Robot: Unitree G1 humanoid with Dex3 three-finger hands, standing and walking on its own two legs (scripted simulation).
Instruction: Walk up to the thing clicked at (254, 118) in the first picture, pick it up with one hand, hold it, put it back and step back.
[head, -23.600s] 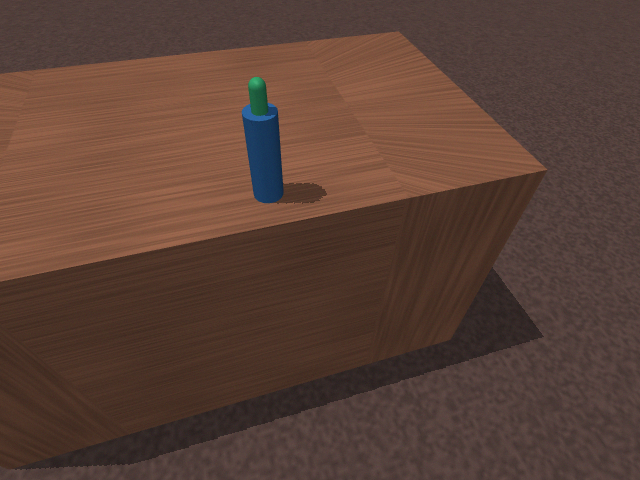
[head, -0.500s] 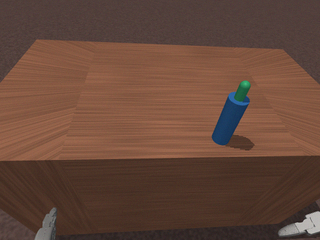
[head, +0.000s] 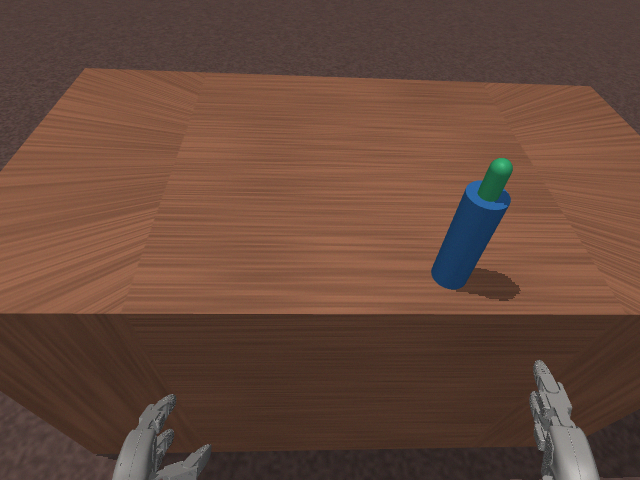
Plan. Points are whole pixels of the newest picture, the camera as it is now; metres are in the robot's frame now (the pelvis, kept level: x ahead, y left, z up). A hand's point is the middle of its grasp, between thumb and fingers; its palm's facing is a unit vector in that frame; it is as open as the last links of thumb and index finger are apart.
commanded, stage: home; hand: right
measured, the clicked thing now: (472, 226) +0.43 -0.20 +0.09
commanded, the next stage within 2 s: none
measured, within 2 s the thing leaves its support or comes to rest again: neither
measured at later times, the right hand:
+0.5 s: hand (452, 449) +0.20 -0.18 -0.10, palm faces +0.09 +0.97 -0.23, open 17.4 cm
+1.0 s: hand out of the picture +0.10 -0.27 -0.14, palm faces -0.07 +0.92 -0.39, open 17.5 cm
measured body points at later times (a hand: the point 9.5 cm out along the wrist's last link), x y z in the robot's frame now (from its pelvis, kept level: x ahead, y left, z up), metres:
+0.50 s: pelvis +0.02 +0.00 +0.00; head +0.03 +0.00 +0.45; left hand +0.15 +0.24 -0.11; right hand +0.19 -0.23 -0.08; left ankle +0.02 +0.13 -0.74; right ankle +0.03 -0.13 -0.74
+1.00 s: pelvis +0.01 +0.00 +0.00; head +0.00 +0.00 +0.45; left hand +0.09 +0.31 -0.12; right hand +0.10 -0.32 -0.11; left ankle +0.02 +0.13 -0.74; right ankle +0.03 -0.13 -0.74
